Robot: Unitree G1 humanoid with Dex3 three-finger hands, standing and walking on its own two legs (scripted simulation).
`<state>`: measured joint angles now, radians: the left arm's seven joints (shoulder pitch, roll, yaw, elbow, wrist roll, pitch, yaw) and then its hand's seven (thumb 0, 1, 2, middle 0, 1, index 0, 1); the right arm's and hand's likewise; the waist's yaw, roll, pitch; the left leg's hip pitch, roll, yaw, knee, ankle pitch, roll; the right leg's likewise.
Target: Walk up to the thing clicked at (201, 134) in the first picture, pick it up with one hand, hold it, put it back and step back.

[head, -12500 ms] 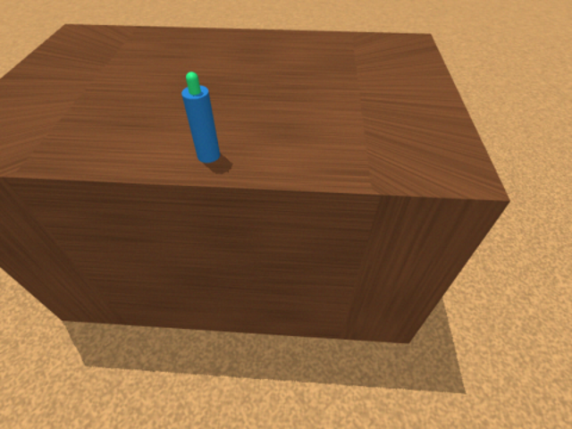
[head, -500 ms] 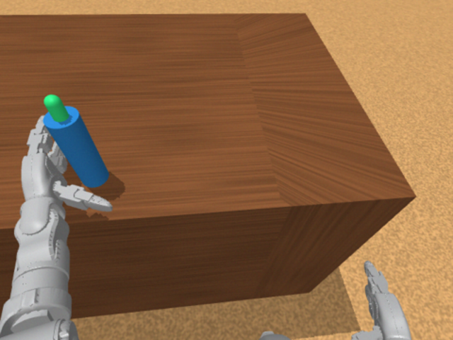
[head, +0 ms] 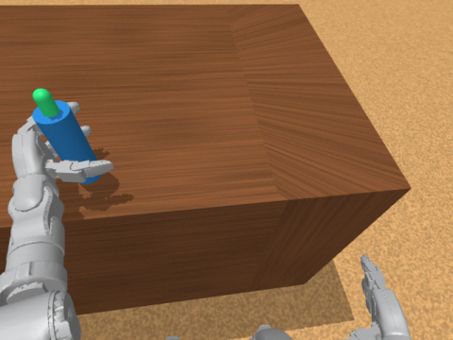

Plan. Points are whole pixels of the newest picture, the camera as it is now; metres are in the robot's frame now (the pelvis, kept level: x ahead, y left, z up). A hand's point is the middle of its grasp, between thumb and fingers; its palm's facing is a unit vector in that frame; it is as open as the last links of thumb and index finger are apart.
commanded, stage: close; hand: left
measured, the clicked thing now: (67, 139) +0.44 +0.24 +0.12
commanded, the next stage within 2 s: settle in 0.20 s
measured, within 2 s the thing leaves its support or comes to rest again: leaves its support in 0.72 s
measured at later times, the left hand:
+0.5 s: hand (77, 147) +0.44 +0.23 +0.09, palm faces +0.22 -0.98 +0.01, open 7.2 cm
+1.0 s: hand (62, 127) +0.45 +0.24 +0.14, palm faces +0.23 -0.97 -0.02, open 7.2 cm
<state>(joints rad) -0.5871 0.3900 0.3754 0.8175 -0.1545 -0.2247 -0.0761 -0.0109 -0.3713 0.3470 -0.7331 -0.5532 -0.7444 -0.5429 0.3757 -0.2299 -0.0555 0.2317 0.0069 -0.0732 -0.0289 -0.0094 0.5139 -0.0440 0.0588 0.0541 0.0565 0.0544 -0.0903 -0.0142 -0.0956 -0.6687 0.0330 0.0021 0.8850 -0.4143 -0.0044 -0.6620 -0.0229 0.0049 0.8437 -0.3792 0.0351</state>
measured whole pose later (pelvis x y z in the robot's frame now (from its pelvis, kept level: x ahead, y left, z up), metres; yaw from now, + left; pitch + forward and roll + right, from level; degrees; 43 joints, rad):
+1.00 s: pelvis +0.01 +0.00 +0.01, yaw +0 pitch +9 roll -2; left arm -0.61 0.41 0.34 0.75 -0.14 -0.07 -0.06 -0.01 -0.09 1.16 -0.88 -1.20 -0.88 -1.20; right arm 0.33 -0.21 -0.04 0.35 0.03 -0.07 -0.06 -0.01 0.53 -0.05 0.06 0.05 0.06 0.05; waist -0.07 0.01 -0.11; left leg -0.59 0.03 0.00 0.84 -0.41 0.00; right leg -0.58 -0.02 0.00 0.79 -0.37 0.04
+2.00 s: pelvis +0.00 +0.00 +0.03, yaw +1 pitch +0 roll -1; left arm -0.52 0.31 0.28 0.25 -0.18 0.40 0.01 0.00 -0.09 1.19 -0.86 -1.24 -0.86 -1.23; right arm 0.31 -0.20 -0.06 0.50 0.04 -0.20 -0.08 -0.01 0.57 -0.04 0.06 0.05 0.05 0.05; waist -0.01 0.06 -0.08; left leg -0.31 0.02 0.00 0.62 -0.31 -0.01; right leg -0.30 -0.03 -0.01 0.60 -0.29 0.03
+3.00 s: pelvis +0.00 +0.00 +0.04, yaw +2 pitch -2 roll +0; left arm -0.52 0.28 0.29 -0.08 -0.23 0.73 0.02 0.00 -0.10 1.20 -0.88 -1.21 -0.88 -1.20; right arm 0.24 -0.20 -0.10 0.67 0.05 -0.32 -0.06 -0.01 0.53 -0.05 0.05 0.05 0.05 0.05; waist 0.02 0.08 -0.09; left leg -0.26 0.01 -0.01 0.59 -0.29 0.00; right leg -0.25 -0.05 -0.01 0.56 -0.27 0.04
